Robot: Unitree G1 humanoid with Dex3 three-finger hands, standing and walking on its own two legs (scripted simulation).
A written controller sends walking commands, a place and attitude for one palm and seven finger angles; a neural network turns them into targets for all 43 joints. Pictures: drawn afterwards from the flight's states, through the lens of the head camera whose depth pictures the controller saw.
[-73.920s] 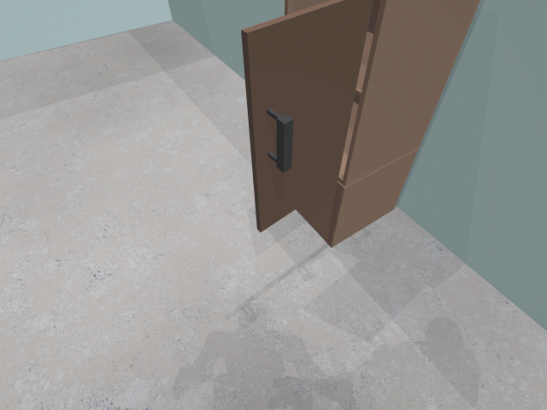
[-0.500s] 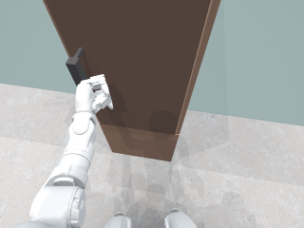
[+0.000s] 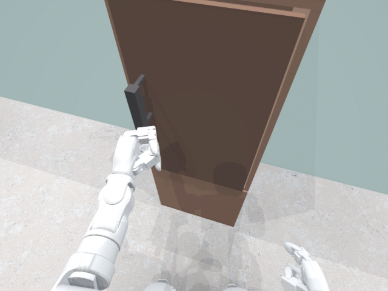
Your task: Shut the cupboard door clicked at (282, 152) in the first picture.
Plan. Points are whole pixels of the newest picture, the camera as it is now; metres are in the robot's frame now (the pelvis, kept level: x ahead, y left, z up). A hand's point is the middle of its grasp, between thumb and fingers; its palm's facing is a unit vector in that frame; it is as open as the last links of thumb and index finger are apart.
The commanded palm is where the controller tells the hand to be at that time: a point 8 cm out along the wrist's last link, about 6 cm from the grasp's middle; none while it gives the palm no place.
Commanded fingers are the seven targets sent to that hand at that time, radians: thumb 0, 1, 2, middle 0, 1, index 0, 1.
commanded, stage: draw the hand back to the body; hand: left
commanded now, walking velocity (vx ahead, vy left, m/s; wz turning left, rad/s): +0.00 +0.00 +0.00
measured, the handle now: (142, 105) +0.53 +0.15 +0.07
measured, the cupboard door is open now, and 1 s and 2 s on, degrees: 0 0 0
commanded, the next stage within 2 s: step back with the hand held close in 1.50 s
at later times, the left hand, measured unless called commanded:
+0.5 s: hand (100, 174) +0.29 +0.17 +0.14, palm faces -0.01 -0.99 -0.14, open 3.1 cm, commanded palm +0.25 +0.22 +0.15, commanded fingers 0.00 0.90 0.90 -1.02 -1.20 -1.02 -1.20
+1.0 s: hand out of the picture +0.23 +0.27 +0.19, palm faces +0.37 -0.86 -0.35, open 5.2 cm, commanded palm +0.18 +0.31 +0.22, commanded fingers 0.00 0.90 0.90 -0.34 -0.45 -0.34 -0.45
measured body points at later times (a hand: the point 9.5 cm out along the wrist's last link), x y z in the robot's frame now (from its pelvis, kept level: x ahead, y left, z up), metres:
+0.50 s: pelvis +0.00 +0.01 +0.04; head +0.00 -0.01 +0.49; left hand +0.28 +0.22 +0.15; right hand +0.17 -0.24 -0.05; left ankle +0.01 +0.12 -0.68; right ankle +0.00 -0.10 -0.68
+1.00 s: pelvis +0.02 +0.03 +0.06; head +0.00 +0.01 +0.51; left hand +0.20 +0.32 +0.21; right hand +0.22 -0.18 -0.02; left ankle +0.01 +0.12 -0.68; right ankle +0.00 -0.10 -0.68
